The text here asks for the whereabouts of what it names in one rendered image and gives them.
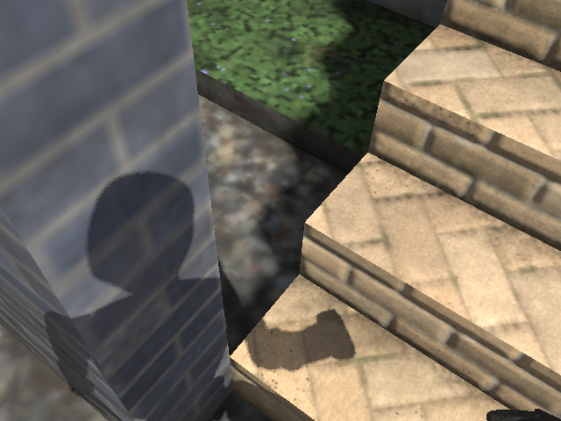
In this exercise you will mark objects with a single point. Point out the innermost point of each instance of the stairs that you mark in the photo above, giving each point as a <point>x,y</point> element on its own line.
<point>430,277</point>

